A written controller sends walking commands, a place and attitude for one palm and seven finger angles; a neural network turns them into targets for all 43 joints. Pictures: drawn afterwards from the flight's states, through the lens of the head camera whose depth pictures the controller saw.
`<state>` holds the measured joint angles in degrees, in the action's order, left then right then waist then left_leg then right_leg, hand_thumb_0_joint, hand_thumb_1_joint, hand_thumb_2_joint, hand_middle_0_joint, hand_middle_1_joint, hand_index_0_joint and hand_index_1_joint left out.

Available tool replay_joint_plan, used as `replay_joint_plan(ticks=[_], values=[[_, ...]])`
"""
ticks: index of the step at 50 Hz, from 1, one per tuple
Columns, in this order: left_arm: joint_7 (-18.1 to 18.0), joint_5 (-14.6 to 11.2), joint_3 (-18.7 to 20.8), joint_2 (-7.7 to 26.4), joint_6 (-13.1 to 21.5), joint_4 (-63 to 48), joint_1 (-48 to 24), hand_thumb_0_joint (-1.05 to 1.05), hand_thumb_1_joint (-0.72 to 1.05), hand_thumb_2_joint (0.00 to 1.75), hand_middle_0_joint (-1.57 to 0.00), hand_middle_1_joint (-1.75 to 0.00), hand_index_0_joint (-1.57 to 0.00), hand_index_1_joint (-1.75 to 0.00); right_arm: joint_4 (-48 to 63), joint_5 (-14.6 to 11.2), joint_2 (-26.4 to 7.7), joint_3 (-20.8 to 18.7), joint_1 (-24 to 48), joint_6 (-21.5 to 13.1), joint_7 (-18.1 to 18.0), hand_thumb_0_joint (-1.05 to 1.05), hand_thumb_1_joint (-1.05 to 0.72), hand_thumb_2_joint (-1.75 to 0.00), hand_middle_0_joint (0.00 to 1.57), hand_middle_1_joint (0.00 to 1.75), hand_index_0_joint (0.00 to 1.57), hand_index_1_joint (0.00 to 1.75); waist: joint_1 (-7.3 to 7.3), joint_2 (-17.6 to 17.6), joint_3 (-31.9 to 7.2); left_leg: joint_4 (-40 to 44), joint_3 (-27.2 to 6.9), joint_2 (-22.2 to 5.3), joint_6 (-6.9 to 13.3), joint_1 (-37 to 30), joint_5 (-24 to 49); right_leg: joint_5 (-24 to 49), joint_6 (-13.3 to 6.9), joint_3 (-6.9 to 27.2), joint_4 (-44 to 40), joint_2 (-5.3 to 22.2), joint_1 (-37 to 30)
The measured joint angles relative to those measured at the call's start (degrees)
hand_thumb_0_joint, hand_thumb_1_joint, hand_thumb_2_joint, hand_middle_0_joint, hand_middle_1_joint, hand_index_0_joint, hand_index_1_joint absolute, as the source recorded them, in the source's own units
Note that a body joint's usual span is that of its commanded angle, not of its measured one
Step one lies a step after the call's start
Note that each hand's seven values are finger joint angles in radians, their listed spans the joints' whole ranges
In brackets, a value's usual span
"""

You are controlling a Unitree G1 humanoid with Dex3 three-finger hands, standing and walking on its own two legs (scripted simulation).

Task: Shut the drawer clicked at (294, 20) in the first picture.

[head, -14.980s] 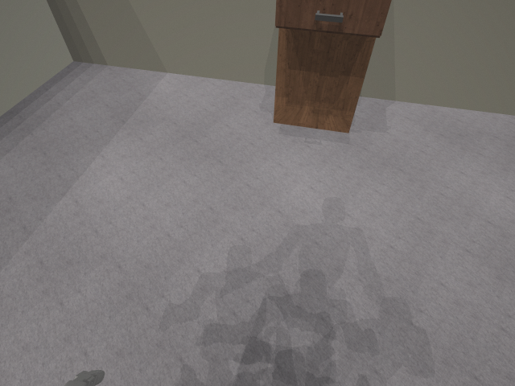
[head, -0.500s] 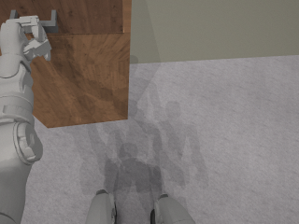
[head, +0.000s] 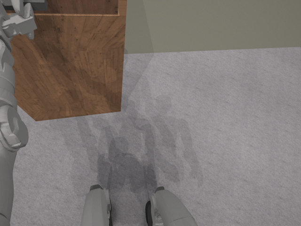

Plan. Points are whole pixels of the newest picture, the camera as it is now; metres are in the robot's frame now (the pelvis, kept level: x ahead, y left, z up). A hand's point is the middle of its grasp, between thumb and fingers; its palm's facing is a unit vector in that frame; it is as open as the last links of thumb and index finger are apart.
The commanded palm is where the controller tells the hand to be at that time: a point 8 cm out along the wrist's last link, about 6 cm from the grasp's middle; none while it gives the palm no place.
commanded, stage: pull the fist back off the drawer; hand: left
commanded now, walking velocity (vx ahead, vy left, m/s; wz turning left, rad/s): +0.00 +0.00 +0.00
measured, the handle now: out of the picture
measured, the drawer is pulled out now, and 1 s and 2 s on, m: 0.00 0.00 0.00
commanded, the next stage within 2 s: draw the hand back to the body in 0.74 s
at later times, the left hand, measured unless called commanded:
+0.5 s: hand (30, 19) +0.57 +0.21 +0.11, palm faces +0.07 -1.00 -0.04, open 3.1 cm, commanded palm +0.56 +0.22 +0.11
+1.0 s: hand (24, 27) +0.53 +0.21 +0.13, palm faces +0.08 -1.00 -0.03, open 3.3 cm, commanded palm +0.48 +0.25 +0.14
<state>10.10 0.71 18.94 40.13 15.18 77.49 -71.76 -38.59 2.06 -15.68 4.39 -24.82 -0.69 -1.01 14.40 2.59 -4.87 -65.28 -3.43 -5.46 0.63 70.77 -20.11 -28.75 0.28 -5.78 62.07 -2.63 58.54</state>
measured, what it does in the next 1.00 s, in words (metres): shifts its weight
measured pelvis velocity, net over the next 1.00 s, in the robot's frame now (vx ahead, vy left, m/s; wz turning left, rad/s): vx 0.05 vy -0.01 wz -0.01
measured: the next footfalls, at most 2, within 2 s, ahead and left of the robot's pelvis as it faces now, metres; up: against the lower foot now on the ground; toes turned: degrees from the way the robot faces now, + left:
none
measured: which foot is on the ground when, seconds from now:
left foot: down 0.00-1.00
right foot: down 0.00-1.00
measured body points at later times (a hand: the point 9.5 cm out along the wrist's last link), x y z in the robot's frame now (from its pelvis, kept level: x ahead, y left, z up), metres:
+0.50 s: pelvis +0.00 +0.01 +0.00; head +0.16 +0.05 +0.42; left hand +0.56 +0.26 +0.12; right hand -0.04 -0.25 -0.09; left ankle +0.09 +0.11 -0.64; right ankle +0.00 -0.13 -0.64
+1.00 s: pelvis +0.05 -0.01 +0.04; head +0.16 +0.01 +0.47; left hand +0.52 +0.26 +0.13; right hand +0.05 -0.27 -0.07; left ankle +0.09 +0.11 -0.64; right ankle +0.00 -0.13 -0.64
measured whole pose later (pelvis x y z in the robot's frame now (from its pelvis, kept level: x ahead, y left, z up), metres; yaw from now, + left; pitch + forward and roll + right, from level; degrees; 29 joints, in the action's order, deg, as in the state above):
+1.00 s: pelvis +0.05 -0.01 +0.04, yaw +0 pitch +20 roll -4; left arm 11.8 -6.9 23.6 27.1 17.0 52.2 -41.9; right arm -35.0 -0.8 -14.9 0.4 -24.3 5.7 1.4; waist 8.4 2.6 -6.6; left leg -56.1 0.7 -5.7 0.1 53.3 -22.4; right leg -29.2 0.1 -1.8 52.4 -2.5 42.7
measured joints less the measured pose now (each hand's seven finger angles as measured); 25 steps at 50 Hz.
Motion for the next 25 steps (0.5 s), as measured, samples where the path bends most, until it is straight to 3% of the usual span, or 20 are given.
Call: replay_joint_plan(ticks=[12, 25], values=[[-0.5, 0.3, -0.3, 0.0, -0.8, -0.2, -1.1, 0.02, 0.65, 0.94, -1.4, -1.6, -1.4, -1.6, 0.2, 0.2, -0.1, 0.4, -0.4, -1.4, -0.2, 0.0, -0.9, -0.9, 0.21, 0.3, 0.21, 0.3, 0.33, 0.1, 0.6, 0.3, 0.5, 0.4, 0.6, 0.5, 0.7, 0.7, 0.5, 0.4, -0.1, 0.4, 0.6], [-1.7, 0.6, 1.3, -2.7, -1.0, -3.3, 1.0, 0.01, 0.69, 0.92, -1.4, -1.6, -1.4, -1.6, 0.9, 0.7, 0.5, -0.8, -0.6, 0.2, 1.3, 0.01, -0.9, -0.9, 0.21, 0.3, 0.21, 0.3, -0.58, 0.0, 0.5, 0.5, 0.8, 0.6, 0.6, -0.1, 0.5, 0.4, 0.6, 0.7, -0.2, 0.6, 0.1]])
